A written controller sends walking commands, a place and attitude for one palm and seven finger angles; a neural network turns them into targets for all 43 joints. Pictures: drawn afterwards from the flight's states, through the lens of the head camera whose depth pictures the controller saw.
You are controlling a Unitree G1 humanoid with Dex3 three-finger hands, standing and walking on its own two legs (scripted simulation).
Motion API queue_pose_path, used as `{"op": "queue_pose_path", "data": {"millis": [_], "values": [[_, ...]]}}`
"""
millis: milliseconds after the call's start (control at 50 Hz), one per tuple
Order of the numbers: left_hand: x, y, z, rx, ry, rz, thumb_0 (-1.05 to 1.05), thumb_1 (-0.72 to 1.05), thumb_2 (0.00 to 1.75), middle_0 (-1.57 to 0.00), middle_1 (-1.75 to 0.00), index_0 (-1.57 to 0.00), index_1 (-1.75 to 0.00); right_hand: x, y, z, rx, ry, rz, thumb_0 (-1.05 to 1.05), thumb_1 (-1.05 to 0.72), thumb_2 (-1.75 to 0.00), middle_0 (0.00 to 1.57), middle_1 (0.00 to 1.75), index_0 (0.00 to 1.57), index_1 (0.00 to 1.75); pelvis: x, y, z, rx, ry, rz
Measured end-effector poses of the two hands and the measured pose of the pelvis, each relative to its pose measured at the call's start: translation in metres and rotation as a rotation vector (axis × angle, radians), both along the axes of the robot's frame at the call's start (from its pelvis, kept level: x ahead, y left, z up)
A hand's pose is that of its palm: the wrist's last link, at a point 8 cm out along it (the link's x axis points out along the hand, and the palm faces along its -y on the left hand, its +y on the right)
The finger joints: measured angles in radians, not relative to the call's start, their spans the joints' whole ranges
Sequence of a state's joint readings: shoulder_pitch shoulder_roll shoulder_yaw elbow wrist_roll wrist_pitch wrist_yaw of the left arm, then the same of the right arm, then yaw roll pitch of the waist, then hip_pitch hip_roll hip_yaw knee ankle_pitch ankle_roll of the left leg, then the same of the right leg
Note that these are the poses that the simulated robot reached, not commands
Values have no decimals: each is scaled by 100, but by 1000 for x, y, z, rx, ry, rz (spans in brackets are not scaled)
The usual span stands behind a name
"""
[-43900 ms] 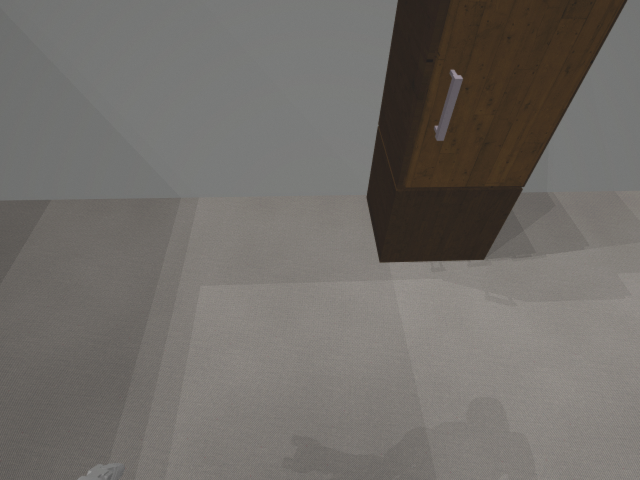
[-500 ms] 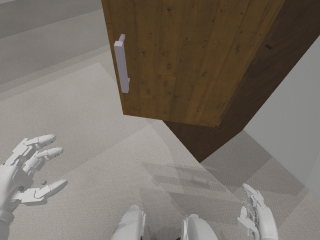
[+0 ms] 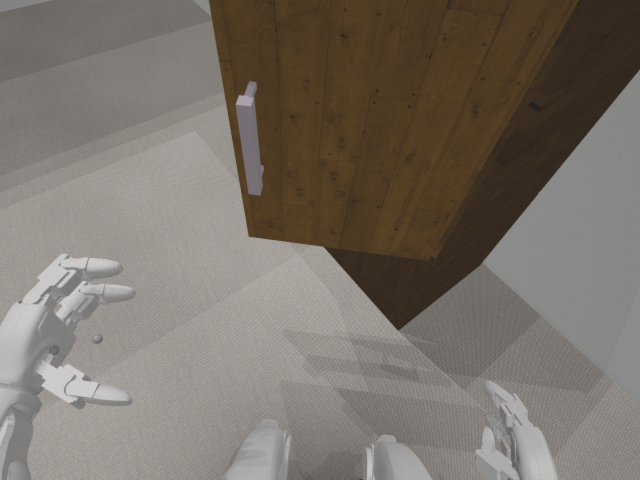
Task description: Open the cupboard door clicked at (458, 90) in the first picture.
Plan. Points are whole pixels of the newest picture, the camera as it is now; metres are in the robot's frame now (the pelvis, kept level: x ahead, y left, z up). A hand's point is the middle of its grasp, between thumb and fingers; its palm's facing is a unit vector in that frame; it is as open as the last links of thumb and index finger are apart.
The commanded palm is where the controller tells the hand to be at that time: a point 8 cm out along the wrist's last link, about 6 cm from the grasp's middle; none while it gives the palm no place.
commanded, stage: raise the hand with hooked fingers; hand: left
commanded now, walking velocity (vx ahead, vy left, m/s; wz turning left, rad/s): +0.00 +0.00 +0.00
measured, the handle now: (253, 142) +0.56 +0.15 +0.05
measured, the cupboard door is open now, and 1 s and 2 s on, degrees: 46 46 46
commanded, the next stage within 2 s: move the hooked fingers beside the handle in 0.84 s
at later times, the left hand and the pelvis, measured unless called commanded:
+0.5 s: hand (109, 294) +0.30 +0.26 +0.06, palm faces -0.04 -1.00 -0.06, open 14.0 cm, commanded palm +0.27 +0.31 +0.07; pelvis +0.01 -0.01 +0.01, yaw +0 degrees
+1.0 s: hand (118, 295) +0.30 +0.25 +0.06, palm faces -0.02 -1.00 -0.06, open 14.0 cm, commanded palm +0.28 +0.30 +0.06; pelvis +0.01 -0.02 +0.01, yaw +0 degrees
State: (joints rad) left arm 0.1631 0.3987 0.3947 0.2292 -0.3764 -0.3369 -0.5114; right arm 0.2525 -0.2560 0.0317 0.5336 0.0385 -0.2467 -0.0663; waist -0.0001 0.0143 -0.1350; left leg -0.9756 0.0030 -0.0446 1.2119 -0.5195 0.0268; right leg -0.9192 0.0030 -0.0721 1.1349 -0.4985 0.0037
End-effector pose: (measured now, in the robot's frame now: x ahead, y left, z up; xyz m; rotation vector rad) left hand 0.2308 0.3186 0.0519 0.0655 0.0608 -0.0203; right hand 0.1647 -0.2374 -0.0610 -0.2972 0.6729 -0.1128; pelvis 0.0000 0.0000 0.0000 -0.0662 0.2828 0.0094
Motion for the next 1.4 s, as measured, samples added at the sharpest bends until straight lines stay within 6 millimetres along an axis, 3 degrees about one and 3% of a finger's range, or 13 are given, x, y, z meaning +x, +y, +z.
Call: {"op": "queue_pose_path", "data": {"millis": [180,460,1020,1180,1400], "values": [[18,3,7,0,-7,-6,-1,-48,31,-30,-118,-29,-118,-1,-2,2,-4,17,-8,2,-90,-90,20,30,20,30,3,0,4,3,-1,-2],[45,2,13,-9,-1,-8,-1,-50,30,-30,-120,-30,-120,-9,-18,3,-14,68,-47,2,-90,-90,20,30,20,30,9,-6,9,12,7,-10],[46,-11,14,-9,-14,4,-1,-50,30,-30,-120,-30,-120,-6,-26,-1,0,73,-54,2,-90,-90,20,30,20,30,10,-16,9,20,7,-11],[73,-9,8,-30,-24,-7,-1,-50,30,-30,-120,-30,-120,-13,-29,-7,-27,105,-64,2,-90,-90,20,30,20,30,7,-16,4,14,15,-9],[109,-13,7,-41,-17,-11,-1,-50,30,-30,-120,-30,-120,-37,-29,-9,-24,181,-115,2,-90,-90,20,30,20,30,9,-9,7,17,32,-24]]}}
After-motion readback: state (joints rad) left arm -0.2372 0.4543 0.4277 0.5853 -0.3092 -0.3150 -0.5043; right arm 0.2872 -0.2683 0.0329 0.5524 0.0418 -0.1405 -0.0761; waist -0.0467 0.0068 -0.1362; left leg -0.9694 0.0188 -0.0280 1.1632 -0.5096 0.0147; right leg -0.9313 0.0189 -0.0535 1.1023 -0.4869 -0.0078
